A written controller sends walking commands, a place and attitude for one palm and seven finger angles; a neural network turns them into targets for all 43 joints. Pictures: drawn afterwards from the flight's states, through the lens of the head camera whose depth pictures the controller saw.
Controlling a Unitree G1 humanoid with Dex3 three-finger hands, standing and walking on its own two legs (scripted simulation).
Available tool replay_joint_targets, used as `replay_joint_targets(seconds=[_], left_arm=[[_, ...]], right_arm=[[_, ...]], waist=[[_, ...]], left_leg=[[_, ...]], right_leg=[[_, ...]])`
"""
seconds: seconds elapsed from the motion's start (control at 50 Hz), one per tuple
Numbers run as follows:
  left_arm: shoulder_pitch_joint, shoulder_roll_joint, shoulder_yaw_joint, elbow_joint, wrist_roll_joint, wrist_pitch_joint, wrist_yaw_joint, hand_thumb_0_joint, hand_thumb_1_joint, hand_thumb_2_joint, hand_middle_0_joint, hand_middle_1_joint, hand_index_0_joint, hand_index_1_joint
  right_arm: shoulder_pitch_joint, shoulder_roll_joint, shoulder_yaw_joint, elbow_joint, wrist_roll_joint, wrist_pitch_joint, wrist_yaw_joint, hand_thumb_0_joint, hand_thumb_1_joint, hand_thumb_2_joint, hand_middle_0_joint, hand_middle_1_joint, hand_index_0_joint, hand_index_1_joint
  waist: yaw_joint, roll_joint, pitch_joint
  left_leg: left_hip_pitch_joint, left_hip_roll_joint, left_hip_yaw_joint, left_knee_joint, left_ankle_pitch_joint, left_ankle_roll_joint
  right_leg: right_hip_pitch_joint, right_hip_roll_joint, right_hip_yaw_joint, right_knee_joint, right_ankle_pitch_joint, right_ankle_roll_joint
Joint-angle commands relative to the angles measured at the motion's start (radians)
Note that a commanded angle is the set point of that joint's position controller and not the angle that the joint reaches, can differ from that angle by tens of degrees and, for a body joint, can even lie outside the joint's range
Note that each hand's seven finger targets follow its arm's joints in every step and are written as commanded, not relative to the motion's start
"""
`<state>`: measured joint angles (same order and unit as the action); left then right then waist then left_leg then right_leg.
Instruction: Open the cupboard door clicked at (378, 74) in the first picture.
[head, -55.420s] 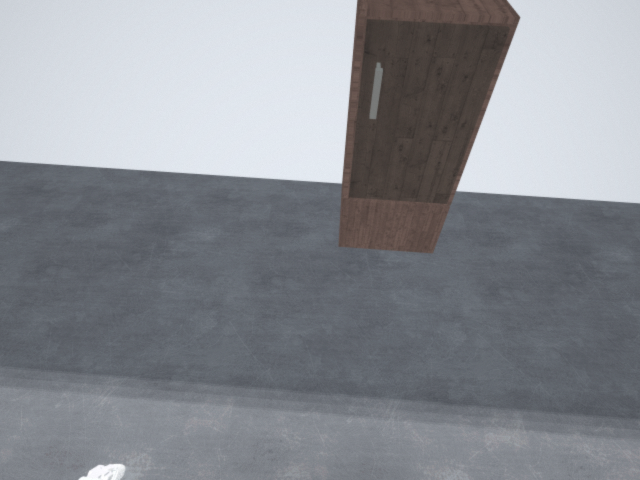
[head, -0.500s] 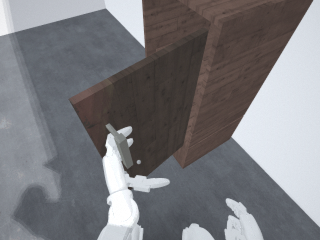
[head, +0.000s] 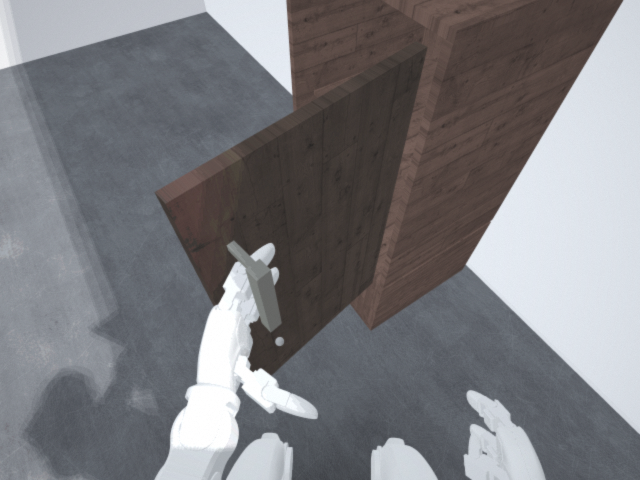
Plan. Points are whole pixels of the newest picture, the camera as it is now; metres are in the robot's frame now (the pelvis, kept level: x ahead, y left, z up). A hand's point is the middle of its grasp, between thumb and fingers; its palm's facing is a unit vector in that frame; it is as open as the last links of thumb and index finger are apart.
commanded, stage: slide the hand sideways off the handle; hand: left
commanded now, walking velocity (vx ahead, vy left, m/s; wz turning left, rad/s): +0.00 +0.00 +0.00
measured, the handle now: (255, 289) +0.33 +0.10 +0.05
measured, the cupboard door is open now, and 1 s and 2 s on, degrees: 100 100 100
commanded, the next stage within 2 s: draw the hand back to the body in 0.92 s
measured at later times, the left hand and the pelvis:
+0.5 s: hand (246, 388) +0.22 +0.09 +0.05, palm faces -0.04 -1.00 +0.03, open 16.3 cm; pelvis +0.01 +0.01 -0.01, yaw +0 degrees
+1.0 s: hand (215, 423) +0.19 +0.12 +0.04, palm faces -0.04 -1.00 -0.01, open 16.3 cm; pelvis +0.00 -0.01 -0.02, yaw +0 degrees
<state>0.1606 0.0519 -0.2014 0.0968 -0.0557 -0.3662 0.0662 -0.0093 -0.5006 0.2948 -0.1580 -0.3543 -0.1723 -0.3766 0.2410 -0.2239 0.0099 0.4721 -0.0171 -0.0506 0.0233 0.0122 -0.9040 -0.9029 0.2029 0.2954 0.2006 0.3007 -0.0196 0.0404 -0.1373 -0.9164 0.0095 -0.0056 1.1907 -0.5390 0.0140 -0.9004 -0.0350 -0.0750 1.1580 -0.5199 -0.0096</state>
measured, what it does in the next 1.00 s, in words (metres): stands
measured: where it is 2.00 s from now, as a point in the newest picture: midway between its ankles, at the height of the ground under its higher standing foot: outside the picture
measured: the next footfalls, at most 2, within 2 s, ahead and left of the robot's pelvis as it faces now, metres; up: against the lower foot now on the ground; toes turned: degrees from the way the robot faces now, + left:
none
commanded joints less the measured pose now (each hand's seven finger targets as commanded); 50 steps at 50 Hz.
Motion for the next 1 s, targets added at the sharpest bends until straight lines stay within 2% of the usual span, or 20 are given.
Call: replay_joint_targets(seconds=[0.0, 0.1, 0.18, 0.2, 0.26, 0.28, 0.32, 0.4, 0.46, 0.5, 0.54, 0.6, 0.68, 0.78, 0.8, 0.82, 0.86, 0.88, 0.92, 0.98], left_arm=[[0.076, -0.061, -0.064, -0.321, 0.038, -0.086, 0.026, 0.0, -0.5, 0.3, -0.15, -0.3, -0.15, -0.3], [0.226, -0.031, -0.06, -0.394, 0.076, -0.089, 0.04, 0.0, -0.5, 0.3, -0.15, -0.3, -0.15, -0.3], [0.232, -0.015, -0.069, -0.451, 0.095, -0.099, 0.046, 0.0, -0.5, 0.3, -0.15, -0.3, -0.15, -0.3], [0.244, -0.017, -0.067, -0.442, 0.096, -0.103, 0.046, 0.0, -0.5, 0.3, -0.15, -0.3, -0.15, -0.3], [0.252, -0.01, -0.068, -0.49, 0.084, -0.121, 0.031, 0.0, -0.5, 0.3, -0.15, -0.3, -0.15, -0.3], [0.272, -0.004, -0.066, -0.508, 0.081, -0.126, 0.024, 0.0, -0.5, 0.3, -0.15, -0.3, -0.15, -0.3], [0.313, 0.003, -0.062, -0.533, 0.063, -0.129, 0.009, 0.0, -0.5, 0.3, -0.15, -0.3, -0.15, -0.3], [0.363, 0.018, -0.047, -0.543, 0.043, -0.119, -0.026, 0.0, -0.5, 0.3, -0.15, -0.3, -0.15, -0.3], [0.421, 0.042, -0.017, -0.545, 0.03, -0.105, -0.051, 0.0, -0.5, 0.3, -0.15, -0.3, -0.15, -0.3], [0.427, 0.049, -0.009, -0.546, 0.023, -0.098, -0.065, 0.0, -0.5, 0.3, -0.15, -0.3, -0.15, -0.3], [0.443, 0.065, 0.019, -0.557, 0.011, -0.101, -0.075, 0.0, -0.5, 0.3, -0.15, -0.3, -0.15, -0.3], [0.44, 0.075, 0.031, -0.584, -0.003, -0.11, -0.09, 0.0, -0.5, 0.3, -0.15, -0.3, -0.15, -0.3], [0.481, 0.089, 0.055, -0.589, -0.021, -0.118, -0.103, 0.0, -0.5, 0.3, -0.15, -0.3, -0.15, -0.3], [0.492, 0.118, 0.1, -0.587, -0.045, -0.112, -0.125, 0.0, -0.5, 0.3, -0.15, -0.3, -0.15, -0.3], [0.511, 0.124, 0.118, -0.572, -0.055, -0.107, -0.129, 0.0, -0.5, 0.3, -0.15, -0.3, -0.15, -0.3], [0.502, 0.138, 0.132, -0.582, -0.06, -0.11, -0.135, 0.0, -0.5, 0.3, -0.15, -0.3, -0.15, -0.3], [0.532, 0.164, 0.171, -0.578, -0.074, -0.107, -0.146, 0.0, -0.5, 0.3, -0.15, -0.3, -0.15, -0.3], [0.509, 0.135, 0.137, -0.586, -0.078, -0.11, -0.154, 0.0, -0.5, 0.3, -0.15, -0.3, -0.15, -0.3], [0.457, 0.146, 0.146, -0.579, -0.088, -0.116, -0.164, 0.0, -0.5, 0.3, -0.15, -0.3, -0.15, -0.3], [0.447, 0.141, 0.144, -0.57, -0.094, -0.122, -0.17, 0.0, -0.5, 0.3, -0.15, -0.3, -0.15, -0.3]], right_arm=[[-0.045, -0.091, -0.045, -0.206, 0.001, -0.05, 0.008, 0.0, -0.9, -0.9, 0.2, 0.3, 0.2, 0.3], [-0.035, -0.085, -0.045, -0.238, -0.004, -0.034, 0.02, 0.0, -0.9, -0.9, 0.2, 0.3, 0.2, 0.3], [-0.035, -0.085, -0.042, -0.247, -0.007, -0.03, 0.016, 0.0, -0.9, -0.9, 0.2, 0.3, 0.2, 0.3], [-0.031, -0.085, -0.042, -0.244, -0.006, -0.031, 0.014, 0.0, -0.9, -0.9, 0.2, 0.3, 0.2, 0.3], [-0.027, -0.086, -0.041, -0.249, -0.004, -0.038, 0.006, 0.0, -0.9, -0.9, 0.2, 0.3, 0.2, 0.3], [-0.031, -0.087, -0.043, -0.25, -0.003, -0.04, 0.004, 0.0, -0.9, -0.9, 0.2, 0.3, 0.2, 0.3], [-0.022, -0.085, -0.043, -0.255, -0.001, -0.042, 0.002, 0.0, -0.9, -0.9, 0.2, 0.3, 0.2, 0.3], [-0.021, -0.087, -0.043, -0.26, 0.004, -0.039, -0.004, 0.0, -0.9, -0.9, 0.2, 0.3, 0.2, 0.3], [-0.027, -0.086, -0.044, -0.268, 0.007, -0.035, -0.01, 0.0, -0.9, -0.9, 0.2, 0.3, 0.2, 0.3], [-0.028, -0.086, -0.044, -0.271, 0.009, -0.032, -0.012, 0.0, -0.9, -0.9, 0.2, 0.3, 0.2, 0.3], [-0.032, -0.087, -0.047, -0.271, 0.011, -0.034, -0.017, 0.0, -0.9, -0.9, 0.2, 0.3, 0.2, 0.3], [-0.039, -0.087, -0.045, -0.273, 0.012, -0.039, -0.021, 0.0, -0.9, -0.9, 0.2, 0.3, 0.2, 0.3], [-0.046, -0.087, -0.05, -0.277, 0.014, -0.045, -0.027, 0.0, -0.9, -0.9, 0.2, 0.3, 0.2, 0.3], [-0.052, -0.089, -0.053, -0.275, 0.019, -0.046, -0.036, 0.0, -0.9, -0.9, 0.2, 0.3, 0.2, 0.3], [-0.048, -0.088, -0.055, -0.273, 0.021, -0.045, -0.04, 0.0, -0.9, -0.9, 0.2, 0.3, 0.2, 0.3], [-0.053, -0.091, -0.056, -0.271, 0.022, -0.047, -0.043, 0.0, -0.9, -0.9, 0.2, 0.3, 0.2, 0.3], [-0.057, -0.088, -0.059, -0.27, 0.024, -0.045, -0.049, 0.0, -0.9, -0.9, 0.2, 0.3, 0.2, 0.3], [-0.061, -0.088, -0.054, -0.274, 0.024, -0.05, -0.051, 0.0, -0.9, -0.9, 0.2, 0.3, 0.2, 0.3], [-0.057, -0.093, -0.053, -0.262, 0.025, -0.056, -0.056, 0.0, -0.9, -0.9, 0.2, 0.3, 0.2, 0.3], [-0.055, -0.095, -0.052, -0.259, 0.023, -0.07, -0.058, 0.0, -0.9, -0.9, 0.2, 0.3, 0.2, 0.3]], waist=[[0.014, -0.084, -0.282], [0.02, -0.061, -0.261], [-0.002, -0.028, -0.228], [-0.005, -0.044, -0.219], [-0.008, -0.044, -0.245], [0.0, -0.019, -0.264], [0.002, -0.035, -0.286], [-0.004, -0.045, -0.268], [0.011, -0.048, -0.263], [0.003, -0.054, -0.25], [0.01, -0.059, -0.244], [0.012, -0.019, -0.24], [0.015, -0.028, -0.23], [0.016, -0.029, -0.216], [0.017, -0.054, -0.213], [0.017, -0.039, -0.216], [0.03, -0.047, -0.219], [0.015, -0.047, -0.211], [0.001, -0.036, -0.182], [0.004, -0.045, -0.188]], left_leg=[[0.159, -0.021, -0.034, -0.182, 0.254, -0.001], [0.146, -0.016, -0.028, -0.175, 0.28, -0.007], [0.13, -0.014, -0.039, -0.154, 0.269, -0.008], [0.126, -0.013, -0.044, -0.153, 0.252, -0.01], [0.126, -0.015, -0.053, -0.139, 0.264, -0.008], [0.136, -0.015, -0.053, -0.136, 0.274, -0.011], [0.141, -0.016, -0.056, -0.131, 0.304, -0.01], [0.12, -0.017, -0.054, -0.119, 0.296, -0.007], [0.1, -0.02, -0.054, -0.117, 0.297, -0.006], [0.088, -0.022, -0.05, -0.112, 0.263, -0.006], [0.078, -0.024, -0.05, -0.109, 0.242, -0.006], [0.072, -0.026, -0.049, -0.104, 0.226, -0.006], [0.051, -0.027, -0.046, -0.099, 0.188, -0.003], [0.024, -0.029, -0.041, -0.095, 0.148, -0.002], [0.016, -0.031, -0.038, -0.091, 0.139, -0.001], [0.015, -0.03, -0.037, -0.088, 0.134, -0.002], [0.003, -0.031, -0.032, -0.088, 0.135, -0.002], [0.0, -0.033, -0.03, -0.079, 0.131, 0.002], [-0.016, -0.03, -0.031, -0.068, 0.095, 0.002], [-0.023, -0.03, -0.034, -0.061, 0.088, 0.003]], right_leg=[[0.176, 0.029, 0.014, -0.141, 0.252, -0.033], [0.168, 0.034, 0.015, -0.12, 0.277, -0.036], [0.111, 0.035, 0.012, -0.097, 0.257, -0.034], [0.098, 0.036, 0.007, -0.093, 0.238, -0.033], [0.09, 0.04, 0.006, -0.079, 0.24, -0.033], [0.086, 0.039, 0.007, -0.07, 0.242, -0.033], [0.103, 0.04, 0.004, -0.067, 0.268, -0.032], [0.1, 0.042, 0.004, -0.067, 0.276, -0.027], [0.116, 0.044, 0.006, -0.063, 0.278, -0.029], [0.107, 0.043, 0.005, -0.067, 0.261, -0.026], [0.104, 0.045, 0.007, -0.067, 0.244, -0.027], [0.088, 0.046, 0.009, -0.062, 0.221, -0.028], [0.081, 0.048, 0.013, -0.07, 0.185, -0.027], [0.084, 0.049, 0.02, -0.082, 0.143, -0.025], [0.09, 0.051, 0.027, -0.095, 0.137, -0.023], [0.087, 0.051, 0.03, -0.094, 0.13, -0.023], [0.112, 0.051, 0.04, -0.103, 0.121, -0.025], [0.102, 0.049, 0.044, -0.108, 0.12, -0.021], [0.067, 0.048, 0.051, -0.12, 0.065, -0.019], [0.067, 0.047, 0.058, -0.12, 0.039, -0.021]])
